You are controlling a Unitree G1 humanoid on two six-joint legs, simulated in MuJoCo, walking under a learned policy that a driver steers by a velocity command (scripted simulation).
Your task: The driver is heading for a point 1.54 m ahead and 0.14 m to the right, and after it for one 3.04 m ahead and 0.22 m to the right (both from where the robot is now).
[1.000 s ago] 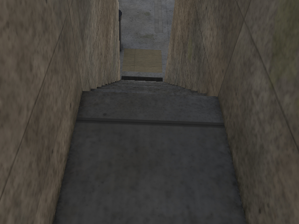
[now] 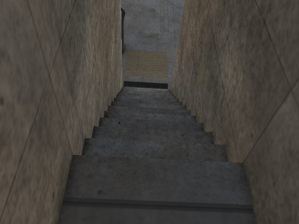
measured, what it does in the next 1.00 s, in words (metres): steps on the spot: right foot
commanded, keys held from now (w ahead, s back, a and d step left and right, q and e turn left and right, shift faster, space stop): no key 1.00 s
